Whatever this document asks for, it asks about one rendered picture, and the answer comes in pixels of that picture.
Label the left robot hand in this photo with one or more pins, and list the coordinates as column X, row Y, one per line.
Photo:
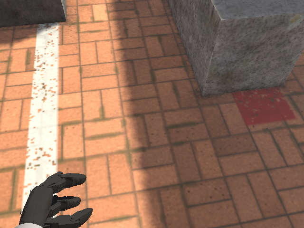
column 42, row 206

